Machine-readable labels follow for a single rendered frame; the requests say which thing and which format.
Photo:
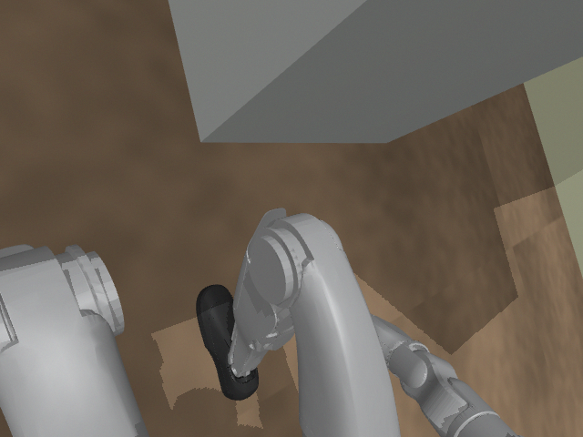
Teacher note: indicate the right robot foot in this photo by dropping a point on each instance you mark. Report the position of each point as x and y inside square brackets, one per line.
[214, 309]

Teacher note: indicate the right robot hand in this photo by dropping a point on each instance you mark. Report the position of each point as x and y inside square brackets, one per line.
[389, 336]

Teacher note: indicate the right robot arm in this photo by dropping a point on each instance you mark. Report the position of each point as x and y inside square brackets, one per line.
[452, 407]

